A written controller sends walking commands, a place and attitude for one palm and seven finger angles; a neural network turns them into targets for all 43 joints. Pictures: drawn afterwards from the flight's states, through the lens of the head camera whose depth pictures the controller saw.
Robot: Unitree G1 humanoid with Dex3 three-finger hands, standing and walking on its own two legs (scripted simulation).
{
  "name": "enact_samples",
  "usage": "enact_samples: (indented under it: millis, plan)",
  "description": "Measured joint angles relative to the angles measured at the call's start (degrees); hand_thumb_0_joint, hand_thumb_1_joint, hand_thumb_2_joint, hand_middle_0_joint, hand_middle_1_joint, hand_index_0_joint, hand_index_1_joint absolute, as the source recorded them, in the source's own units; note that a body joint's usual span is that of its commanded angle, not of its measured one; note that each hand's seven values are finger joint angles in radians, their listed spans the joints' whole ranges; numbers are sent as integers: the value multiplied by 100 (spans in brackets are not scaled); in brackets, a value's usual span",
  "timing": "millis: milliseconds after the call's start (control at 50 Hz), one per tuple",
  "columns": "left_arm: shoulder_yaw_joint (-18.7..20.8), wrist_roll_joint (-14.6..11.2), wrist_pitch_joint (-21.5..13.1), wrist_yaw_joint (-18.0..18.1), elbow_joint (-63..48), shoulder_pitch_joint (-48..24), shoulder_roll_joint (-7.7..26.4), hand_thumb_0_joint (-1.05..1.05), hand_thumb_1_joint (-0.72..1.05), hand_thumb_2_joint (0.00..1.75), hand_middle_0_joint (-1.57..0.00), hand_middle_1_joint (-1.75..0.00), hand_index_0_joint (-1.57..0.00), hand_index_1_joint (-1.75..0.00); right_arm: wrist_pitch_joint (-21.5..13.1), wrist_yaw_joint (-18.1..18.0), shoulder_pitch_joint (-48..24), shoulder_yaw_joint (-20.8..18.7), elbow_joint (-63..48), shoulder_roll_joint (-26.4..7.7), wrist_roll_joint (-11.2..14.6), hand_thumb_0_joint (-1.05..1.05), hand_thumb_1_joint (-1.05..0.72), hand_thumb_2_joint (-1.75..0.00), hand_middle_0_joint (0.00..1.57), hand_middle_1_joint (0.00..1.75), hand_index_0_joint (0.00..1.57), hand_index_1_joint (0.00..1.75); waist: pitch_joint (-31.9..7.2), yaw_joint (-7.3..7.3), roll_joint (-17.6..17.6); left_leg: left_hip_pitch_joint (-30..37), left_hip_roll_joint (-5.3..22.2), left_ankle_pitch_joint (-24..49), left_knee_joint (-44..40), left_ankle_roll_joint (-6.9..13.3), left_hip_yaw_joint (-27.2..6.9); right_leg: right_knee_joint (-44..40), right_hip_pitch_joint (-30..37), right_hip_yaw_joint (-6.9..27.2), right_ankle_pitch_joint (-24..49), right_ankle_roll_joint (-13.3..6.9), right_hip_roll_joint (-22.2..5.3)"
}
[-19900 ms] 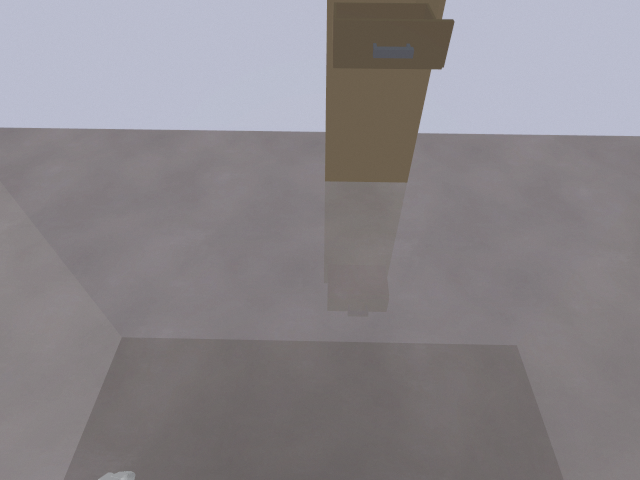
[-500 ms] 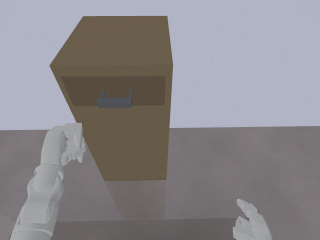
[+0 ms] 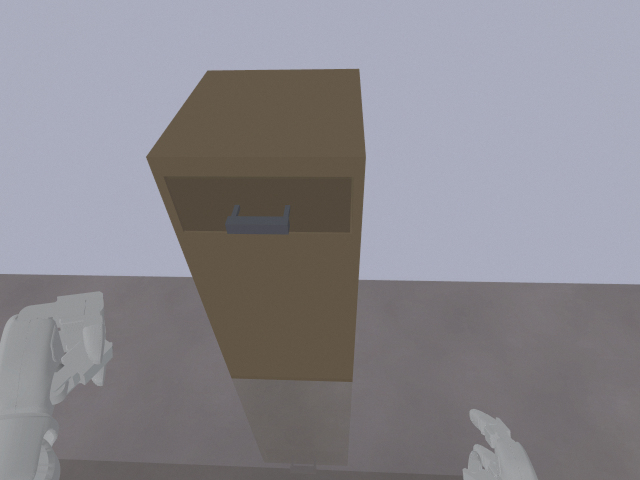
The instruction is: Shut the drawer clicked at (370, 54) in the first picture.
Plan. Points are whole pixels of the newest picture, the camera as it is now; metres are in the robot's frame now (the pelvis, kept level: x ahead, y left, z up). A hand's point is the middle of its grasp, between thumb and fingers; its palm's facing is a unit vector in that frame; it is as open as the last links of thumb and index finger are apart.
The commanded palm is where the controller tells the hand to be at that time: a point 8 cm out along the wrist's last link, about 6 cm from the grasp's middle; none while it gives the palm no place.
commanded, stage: draw the hand back to the body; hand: left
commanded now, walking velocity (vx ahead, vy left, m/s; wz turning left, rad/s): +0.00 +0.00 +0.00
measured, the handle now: (259, 217) +0.59 +0.20 -0.02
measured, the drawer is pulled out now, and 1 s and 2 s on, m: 0.00 0.00 0.00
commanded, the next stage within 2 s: step back with the hand held close in 0.22 s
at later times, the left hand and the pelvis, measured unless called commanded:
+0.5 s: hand (101, 337) +0.19 +0.24 +0.17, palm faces +0.39 -0.82 -0.43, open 3.3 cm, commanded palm +0.13 +0.27 +0.17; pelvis +0.00 -0.01 +0.00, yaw +0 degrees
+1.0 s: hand (49, 403) +0.13 +0.26 +0.15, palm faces +0.34 -0.81 -0.48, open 3.3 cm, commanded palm +0.08 +0.29 +0.17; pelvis -0.05 +0.02 -0.01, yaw +0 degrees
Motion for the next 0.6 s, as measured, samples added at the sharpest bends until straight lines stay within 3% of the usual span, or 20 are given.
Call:
enact_samples:
  millis: [120,240,360,480,600]
  plan:
    - [242,27,-116,36,-441,455,45,2,89,90,-140,-160,-140,-160,-152,-13,-4,-64,29,-25,-7,1,-90,-90,20,30,20,30,-23,80,66,49,20,-24,8,-17,-20,-31,71,-18,-8,-15,21]
    - [138,60,-94,63,-196,286,-135,2,89,90,-141,-160,-141,-160,-197,-68,-100,-91,56,-24,-24,1,-90,-90,20,30,20,30,83,114,64,27,25,-2,10,-35,-60,-18,54,-60,-7,-37,26]
    - [72,72,-46,96,-237,244,-110,2,89,90,-141,-160,-141,-160,-281,-97,-64,-67,77,11,-49,1,-90,-90,20,30,20,30,74,93,-6,50,63,-26,-11,-72,-52,-41,70,-48,-18,-73,65]
    - [513,122,-485,72,-356,388,31,2,89,90,-141,-160,-141,-160,69,40,-157,-185,-80,-47,-81,1,-90,-90,20,30,20,30,-25,-165,38,-296,121,-53,99,-70,-75,-175,-163,-70,83,-67,125]
    - [454,118,-553,45,-325,688,32,2,89,90,-140,-160,-140,-160,426,64,-233,-416,-159,-154,-26,1,-90,-90,20,30,20,30,55,-344,14,-588,34,108,-21,-16,-19,-133,-534,-24,162,12,30]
